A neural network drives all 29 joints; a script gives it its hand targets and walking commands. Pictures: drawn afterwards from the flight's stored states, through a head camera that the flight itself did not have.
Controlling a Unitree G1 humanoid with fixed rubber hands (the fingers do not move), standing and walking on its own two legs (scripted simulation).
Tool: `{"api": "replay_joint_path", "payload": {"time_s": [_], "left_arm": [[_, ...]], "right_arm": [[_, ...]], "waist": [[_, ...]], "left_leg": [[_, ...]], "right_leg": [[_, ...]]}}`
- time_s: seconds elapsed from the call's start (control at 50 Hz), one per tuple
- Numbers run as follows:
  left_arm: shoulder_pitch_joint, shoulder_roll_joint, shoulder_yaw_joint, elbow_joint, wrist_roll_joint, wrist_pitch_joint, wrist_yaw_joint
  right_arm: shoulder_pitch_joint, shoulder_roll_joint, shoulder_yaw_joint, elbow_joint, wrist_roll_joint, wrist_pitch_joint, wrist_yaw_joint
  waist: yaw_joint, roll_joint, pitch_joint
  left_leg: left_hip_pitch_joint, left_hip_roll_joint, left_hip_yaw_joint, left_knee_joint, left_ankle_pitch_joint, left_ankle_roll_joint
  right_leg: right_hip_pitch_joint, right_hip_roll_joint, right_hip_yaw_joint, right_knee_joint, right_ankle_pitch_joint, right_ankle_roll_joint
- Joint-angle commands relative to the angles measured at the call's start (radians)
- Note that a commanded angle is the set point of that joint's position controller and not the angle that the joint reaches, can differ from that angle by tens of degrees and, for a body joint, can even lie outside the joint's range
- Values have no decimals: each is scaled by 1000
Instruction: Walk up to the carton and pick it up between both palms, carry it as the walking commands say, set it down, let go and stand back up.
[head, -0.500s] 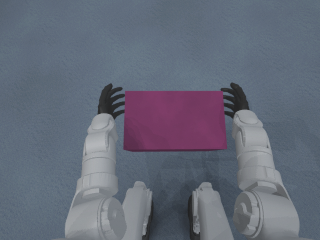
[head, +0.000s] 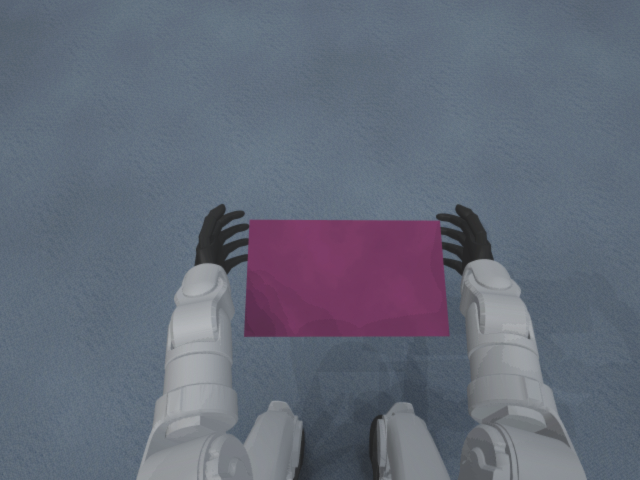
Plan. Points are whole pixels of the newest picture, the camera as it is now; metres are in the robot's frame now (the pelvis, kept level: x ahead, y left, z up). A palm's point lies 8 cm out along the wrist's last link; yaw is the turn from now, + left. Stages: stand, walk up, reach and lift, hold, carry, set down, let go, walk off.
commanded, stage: reach and lift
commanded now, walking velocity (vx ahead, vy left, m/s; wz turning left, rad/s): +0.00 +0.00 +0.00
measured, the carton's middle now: (341, 285) +0.39 +0.00 -0.13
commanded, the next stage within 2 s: none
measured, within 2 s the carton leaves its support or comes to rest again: neither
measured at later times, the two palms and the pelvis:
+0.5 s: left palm (187, 258) +0.36 +0.17 +0.04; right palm (496, 258) +0.38 -0.16 +0.02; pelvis +0.02 +0.00 +0.06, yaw +0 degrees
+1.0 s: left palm (153, 245) +0.34 +0.17 +0.11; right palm (528, 247) +0.36 -0.16 +0.10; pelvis +0.04 +0.00 +0.10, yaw +0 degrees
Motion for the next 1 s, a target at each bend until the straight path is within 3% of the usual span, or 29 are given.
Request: {"api": "replay_joint_path", "payload": {"time_s": [0.0,0.28,0.72,0.98], "left_arm": [[-467,-886,-607,129,-143,27,-291],[-353,-879,-626,90,-128,31,-297],[-248,-874,-636,84,-133,67,-298],[-216,-852,-635,53,-149,135,-288]], "right_arm": [[-479,929,545,16,164,-33,295],[-357,932,562,-18,143,-26,310],[-237,930,576,-58,142,20,294],[-200,931,585,-90,160,87,288]], "waist": [[-7,-43,-624],[-9,-34,-527],[-2,-32,-331],[9,-24,-178]], "left_leg": [[322,-114,16,-160,250,17],[524,-102,-4,-322,340,19],[792,-86,-20,-564,358,24],[968,-78,-27,-702,353,23]], "right_leg": [[547,113,2,-134,247,-6],[714,100,16,-292,316,-13],[1007,84,34,-529,341,-9],[1185,76,53,-666,334,-9]]}}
